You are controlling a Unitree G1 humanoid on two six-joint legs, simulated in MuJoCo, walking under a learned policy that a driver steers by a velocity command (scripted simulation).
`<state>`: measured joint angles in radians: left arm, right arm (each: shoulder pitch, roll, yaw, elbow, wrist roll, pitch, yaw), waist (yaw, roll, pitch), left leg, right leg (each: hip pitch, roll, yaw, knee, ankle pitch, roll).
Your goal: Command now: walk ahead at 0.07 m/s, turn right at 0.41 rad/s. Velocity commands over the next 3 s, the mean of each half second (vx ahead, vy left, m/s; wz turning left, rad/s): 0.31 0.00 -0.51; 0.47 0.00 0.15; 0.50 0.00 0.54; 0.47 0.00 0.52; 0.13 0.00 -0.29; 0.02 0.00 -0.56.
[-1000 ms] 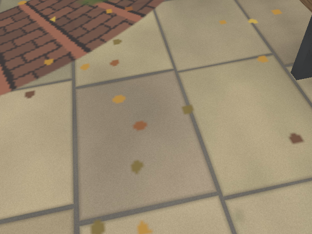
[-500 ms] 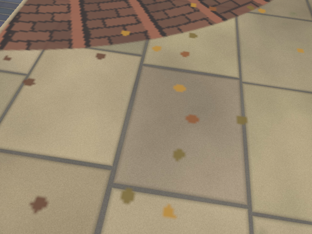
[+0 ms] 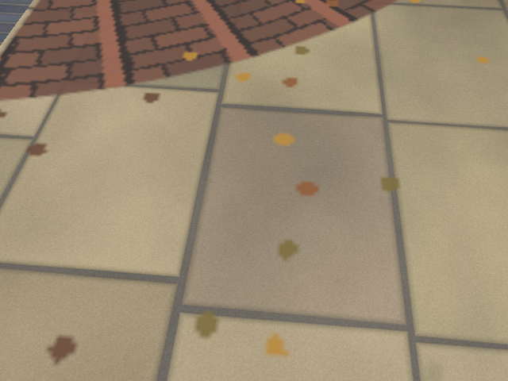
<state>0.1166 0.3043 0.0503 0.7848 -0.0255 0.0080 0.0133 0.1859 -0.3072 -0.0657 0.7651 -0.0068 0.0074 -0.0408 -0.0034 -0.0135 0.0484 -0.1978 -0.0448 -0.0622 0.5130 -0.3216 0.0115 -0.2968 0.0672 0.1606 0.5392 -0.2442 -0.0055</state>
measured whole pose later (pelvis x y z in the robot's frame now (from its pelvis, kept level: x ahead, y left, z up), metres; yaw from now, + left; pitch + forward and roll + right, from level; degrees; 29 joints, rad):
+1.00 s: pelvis +0.41 -0.16 -0.01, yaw -9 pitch +2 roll +1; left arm 0.33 0.30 0.03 0.78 -0.01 -0.07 0.00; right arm 0.15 -0.30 -0.05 0.64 0.02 -0.08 0.05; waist 0.02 0.00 0.05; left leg -0.46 -0.09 0.03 0.57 -0.15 0.10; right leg -0.23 0.04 0.02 1.17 -0.44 -0.02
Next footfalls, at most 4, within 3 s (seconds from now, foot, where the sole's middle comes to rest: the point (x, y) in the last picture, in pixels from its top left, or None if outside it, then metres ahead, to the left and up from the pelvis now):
0.38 right None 0.16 -0.20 -0.77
0.92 left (307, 348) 0.55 -0.11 -0.77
1.36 right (386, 269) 0.79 -0.36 -0.77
1.90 left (275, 210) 1.01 -0.04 -0.77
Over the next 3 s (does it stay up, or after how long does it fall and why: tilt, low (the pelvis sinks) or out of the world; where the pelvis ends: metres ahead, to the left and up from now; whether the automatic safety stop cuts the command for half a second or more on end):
stays up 1.10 -0.08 0.01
